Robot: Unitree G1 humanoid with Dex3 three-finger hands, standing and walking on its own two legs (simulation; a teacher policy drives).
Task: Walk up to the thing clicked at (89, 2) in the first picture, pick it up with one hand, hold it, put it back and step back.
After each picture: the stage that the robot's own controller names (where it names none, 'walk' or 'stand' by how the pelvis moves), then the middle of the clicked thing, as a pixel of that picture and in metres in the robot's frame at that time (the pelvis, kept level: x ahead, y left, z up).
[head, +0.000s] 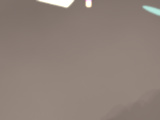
stand; out of the picture +2.32 -0.04 -0.66
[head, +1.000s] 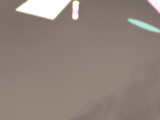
walk; (75, 10) +2.19 +0.10 -0.65
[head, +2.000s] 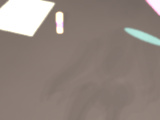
walk; (59, 23) +1.57 +0.24 -0.65
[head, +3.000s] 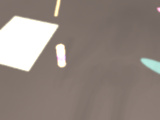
walk; (61, 56) +1.07 +0.22 -0.65
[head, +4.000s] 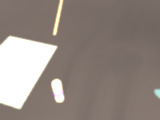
walk; (58, 91) +0.69 +0.22 -0.64
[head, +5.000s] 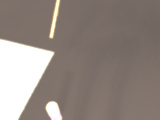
walk; (54, 113) +0.42 +0.24 -0.62
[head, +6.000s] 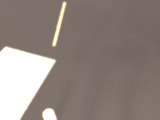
stand; out of the picture +0.42 +0.28 -0.63
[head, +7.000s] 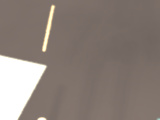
stand; out of the picture +0.38 +0.30 -0.66
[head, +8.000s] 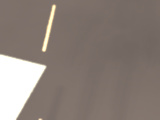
stand; out of the picture +0.37 +0.30 -0.66
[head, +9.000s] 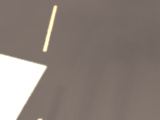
stand; out of the picture +0.37 +0.30 -0.66
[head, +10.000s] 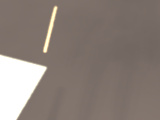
stand; out of the picture +0.36 +0.30 -0.66
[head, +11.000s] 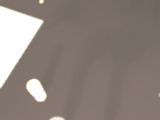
go down; (37, 91) +0.42 +0.28 -0.52
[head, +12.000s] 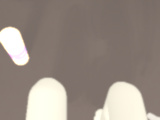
go down; (16, 49) +0.46 +0.31 -0.25
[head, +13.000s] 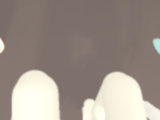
close in; out of the picture +0.44 +0.33 -0.21
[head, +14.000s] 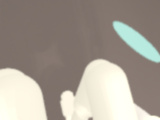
close; out of the picture +0.43 +0.36 -0.16
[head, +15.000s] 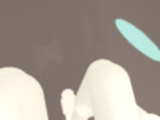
lift; out of the picture +0.40 +0.34 -0.16
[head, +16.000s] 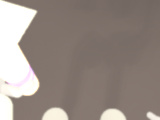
lift; (18, 73) +0.33 +0.21 +0.03
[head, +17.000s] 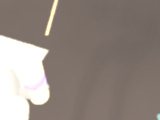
hold; (33, 79) +0.33 +0.18 +0.05
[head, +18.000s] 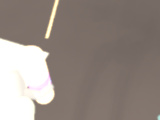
hold; (38, 79) +0.33 +0.17 +0.05
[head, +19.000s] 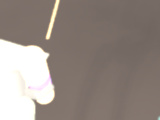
hold; (39, 79) +0.33 +0.17 +0.05
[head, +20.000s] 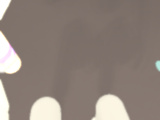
crouch; out of the picture +0.42 +0.26 -0.04
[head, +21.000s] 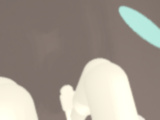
lower; out of the picture +0.44 +0.35 -0.17
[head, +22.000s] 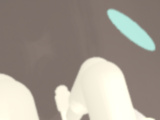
lower; out of the picture +0.43 +0.36 -0.17
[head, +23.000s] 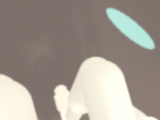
lower; out of the picture +0.44 +0.36 -0.16
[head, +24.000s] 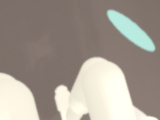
lower; out of the picture +0.43 +0.36 -0.17
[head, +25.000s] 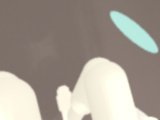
loosen; out of the picture +0.42 +0.36 -0.16
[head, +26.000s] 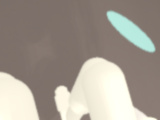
open; out of the picture +0.43 +0.36 -0.17
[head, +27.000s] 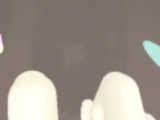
stand; out of the picture +0.44 +0.33 -0.20
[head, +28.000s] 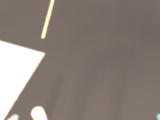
stand; (41, 119) +0.41 +0.26 -0.58
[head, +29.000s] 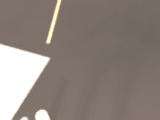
stand; out of the picture +0.41 +0.27 -0.60
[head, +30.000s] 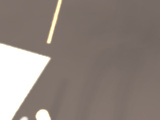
stand; out of the picture +0.41 +0.27 -0.60
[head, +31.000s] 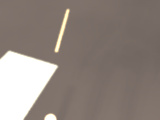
stand; out of the picture +0.43 +0.25 -0.65
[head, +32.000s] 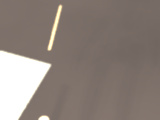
stand; out of the picture +0.39 +0.29 -0.66
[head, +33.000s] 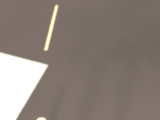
stand; out of the picture +0.38 +0.30 -0.66
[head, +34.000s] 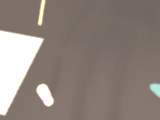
walk; (45, 95) +0.51 +0.30 -0.63
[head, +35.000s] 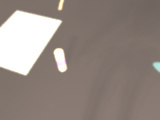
walk; (60, 60) +0.86 +0.26 -0.63
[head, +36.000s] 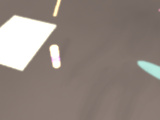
stand; (55, 56) +1.05 +0.28 -0.64
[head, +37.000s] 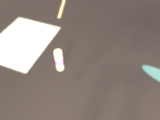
stand; (59, 60) +1.02 +0.26 -0.66
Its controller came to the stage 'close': yes
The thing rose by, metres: 0.69
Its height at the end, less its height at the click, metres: +0.00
